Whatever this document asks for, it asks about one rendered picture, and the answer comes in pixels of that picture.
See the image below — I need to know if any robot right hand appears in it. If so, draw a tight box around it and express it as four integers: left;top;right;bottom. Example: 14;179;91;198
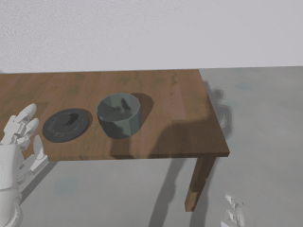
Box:
221;192;257;227

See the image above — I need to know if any left robot forearm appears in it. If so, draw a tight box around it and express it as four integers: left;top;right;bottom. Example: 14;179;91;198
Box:
0;189;24;227

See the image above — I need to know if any lid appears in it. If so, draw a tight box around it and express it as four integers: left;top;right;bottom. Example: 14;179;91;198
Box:
42;109;89;143

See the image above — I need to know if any pot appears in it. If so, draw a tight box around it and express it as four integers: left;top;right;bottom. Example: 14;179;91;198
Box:
96;93;142;139

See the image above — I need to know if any knob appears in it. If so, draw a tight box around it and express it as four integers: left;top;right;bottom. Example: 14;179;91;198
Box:
56;114;72;127

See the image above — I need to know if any table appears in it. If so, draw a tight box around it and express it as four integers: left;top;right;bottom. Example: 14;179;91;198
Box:
0;69;230;212

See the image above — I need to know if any robot left hand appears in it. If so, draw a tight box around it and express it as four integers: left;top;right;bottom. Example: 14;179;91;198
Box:
0;103;48;190

